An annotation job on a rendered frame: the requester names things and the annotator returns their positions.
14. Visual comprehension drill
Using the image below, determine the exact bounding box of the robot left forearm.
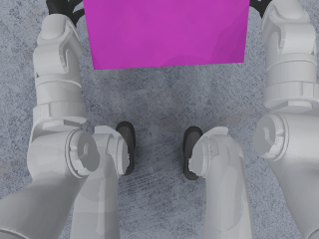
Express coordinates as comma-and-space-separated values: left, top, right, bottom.
27, 13, 88, 167

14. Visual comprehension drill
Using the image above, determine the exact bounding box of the robot left hand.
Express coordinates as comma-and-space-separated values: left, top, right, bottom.
46, 0, 85, 28

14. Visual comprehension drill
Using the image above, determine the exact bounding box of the robot thigh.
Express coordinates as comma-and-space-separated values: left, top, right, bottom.
195, 134, 254, 239
70, 133, 128, 239

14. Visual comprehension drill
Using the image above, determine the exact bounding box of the left robot upper arm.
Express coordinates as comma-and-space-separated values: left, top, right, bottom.
0, 128, 101, 239

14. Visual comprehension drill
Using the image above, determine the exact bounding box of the carton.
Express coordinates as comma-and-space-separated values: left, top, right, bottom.
83, 0, 250, 70

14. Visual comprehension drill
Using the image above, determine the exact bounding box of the robot right hand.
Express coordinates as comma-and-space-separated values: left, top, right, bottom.
249, 0, 272, 19

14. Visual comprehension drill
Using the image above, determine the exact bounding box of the right robot thigh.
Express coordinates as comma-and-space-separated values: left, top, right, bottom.
195, 134, 254, 239

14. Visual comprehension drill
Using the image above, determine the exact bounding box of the left robot thigh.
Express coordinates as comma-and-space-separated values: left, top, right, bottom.
70, 133, 128, 239

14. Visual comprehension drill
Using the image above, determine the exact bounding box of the robot right forearm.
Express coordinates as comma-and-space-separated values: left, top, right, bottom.
260, 0, 319, 117

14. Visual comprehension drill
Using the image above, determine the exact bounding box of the right robot upper arm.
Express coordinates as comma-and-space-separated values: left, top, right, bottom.
252, 112, 319, 239

